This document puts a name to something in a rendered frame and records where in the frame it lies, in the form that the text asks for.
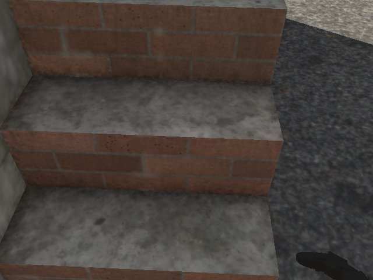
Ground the robot right hand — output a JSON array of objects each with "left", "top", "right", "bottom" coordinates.
[{"left": 296, "top": 251, "right": 369, "bottom": 280}]

